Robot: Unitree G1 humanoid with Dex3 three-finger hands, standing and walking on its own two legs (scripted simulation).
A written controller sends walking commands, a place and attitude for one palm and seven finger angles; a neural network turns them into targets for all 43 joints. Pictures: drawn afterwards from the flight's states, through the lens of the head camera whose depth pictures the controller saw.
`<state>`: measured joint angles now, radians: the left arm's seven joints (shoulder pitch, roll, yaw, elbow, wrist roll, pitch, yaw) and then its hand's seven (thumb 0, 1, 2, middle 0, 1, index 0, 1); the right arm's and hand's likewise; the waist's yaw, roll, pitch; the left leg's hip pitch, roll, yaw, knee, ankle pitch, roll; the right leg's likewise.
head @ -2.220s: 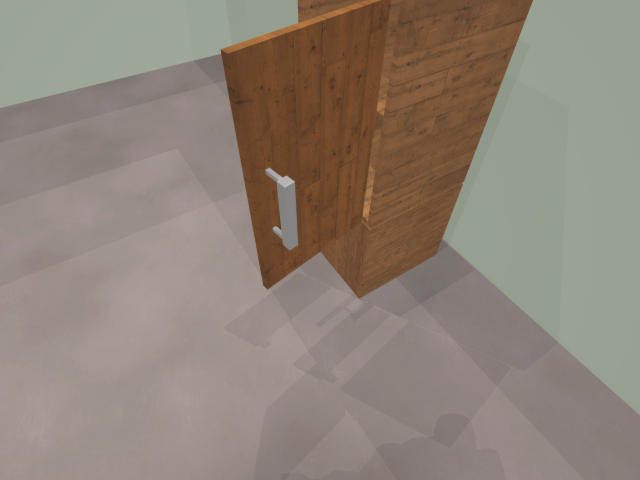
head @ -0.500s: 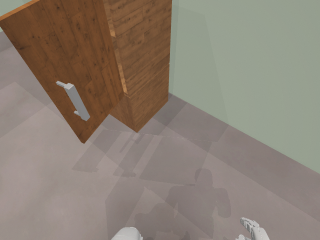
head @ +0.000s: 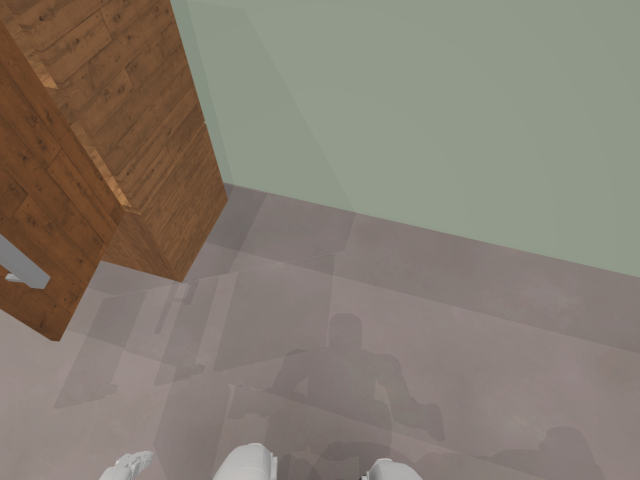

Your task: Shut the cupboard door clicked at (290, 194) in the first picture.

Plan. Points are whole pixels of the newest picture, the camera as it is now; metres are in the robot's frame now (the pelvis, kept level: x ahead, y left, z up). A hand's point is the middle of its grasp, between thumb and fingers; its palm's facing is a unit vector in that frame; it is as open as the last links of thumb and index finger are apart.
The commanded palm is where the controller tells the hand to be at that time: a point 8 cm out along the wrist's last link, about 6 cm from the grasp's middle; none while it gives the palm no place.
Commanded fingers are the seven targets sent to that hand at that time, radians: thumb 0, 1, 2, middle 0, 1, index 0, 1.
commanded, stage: walk around to get in front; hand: left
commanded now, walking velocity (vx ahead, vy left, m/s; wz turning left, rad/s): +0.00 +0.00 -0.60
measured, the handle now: out of the picture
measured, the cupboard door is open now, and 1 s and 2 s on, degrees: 100 100 100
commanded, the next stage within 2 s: none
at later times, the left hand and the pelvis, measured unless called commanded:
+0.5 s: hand (229, 455) +0.16 +0.14 -0.15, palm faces -0.31 -0.91 -0.28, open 7.4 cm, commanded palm none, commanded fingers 0.00 0.90 0.90 -0.20 -0.30 -0.20 -0.30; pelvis -0.01 -0.03 +0.01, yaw -19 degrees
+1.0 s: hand (286, 444) +0.18 +0.06 -0.15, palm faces -0.56 -0.78 -0.28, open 7.4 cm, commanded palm none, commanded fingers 0.00 0.90 0.90 -0.20 -0.30 -0.20 -0.30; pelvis -0.02 -0.06 +0.00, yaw -37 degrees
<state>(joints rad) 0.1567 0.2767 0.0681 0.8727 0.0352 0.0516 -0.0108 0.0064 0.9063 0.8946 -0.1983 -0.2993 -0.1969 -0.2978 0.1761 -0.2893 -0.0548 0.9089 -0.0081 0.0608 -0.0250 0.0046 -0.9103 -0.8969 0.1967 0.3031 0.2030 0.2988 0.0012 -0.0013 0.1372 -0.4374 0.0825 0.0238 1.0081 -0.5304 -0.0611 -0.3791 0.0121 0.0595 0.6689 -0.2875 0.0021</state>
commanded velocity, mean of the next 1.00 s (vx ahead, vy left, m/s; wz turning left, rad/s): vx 0.00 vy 0.00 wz -0.60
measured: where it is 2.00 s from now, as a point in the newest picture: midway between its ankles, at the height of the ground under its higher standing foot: outside the picture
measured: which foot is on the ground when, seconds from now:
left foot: up 0.00-0.08, down 0.10-0.36, up 0.38-0.62, down 0.64-0.88, up 0.90-1.00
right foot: down 0.00-0.10, up 0.12-0.36, down 0.38-0.64, up 0.66-0.88, down 0.90-1.00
